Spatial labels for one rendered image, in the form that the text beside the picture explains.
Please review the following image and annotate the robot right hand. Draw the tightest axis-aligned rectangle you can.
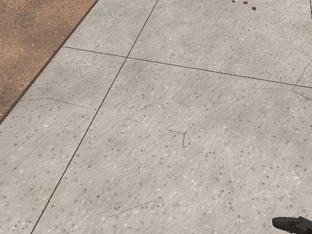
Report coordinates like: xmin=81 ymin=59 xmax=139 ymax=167
xmin=272 ymin=216 xmax=312 ymax=234

